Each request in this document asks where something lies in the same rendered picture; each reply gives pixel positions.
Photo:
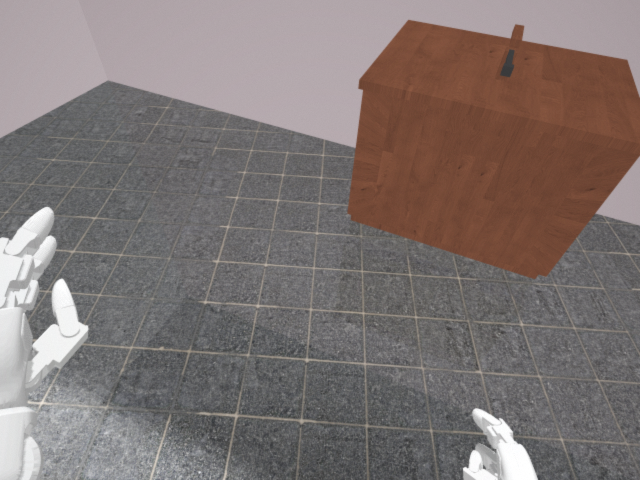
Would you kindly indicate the counter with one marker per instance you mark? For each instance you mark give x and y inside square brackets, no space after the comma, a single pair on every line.
[503,170]

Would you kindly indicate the robot right hand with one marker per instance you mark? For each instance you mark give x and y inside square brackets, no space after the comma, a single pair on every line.
[510,462]

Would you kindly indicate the left robot forearm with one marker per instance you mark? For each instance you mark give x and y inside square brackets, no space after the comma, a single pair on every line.
[21,457]

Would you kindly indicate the robot left hand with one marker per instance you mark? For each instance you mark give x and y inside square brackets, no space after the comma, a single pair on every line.
[22,261]

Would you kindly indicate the tap lever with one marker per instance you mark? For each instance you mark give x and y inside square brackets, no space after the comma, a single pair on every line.
[508,66]

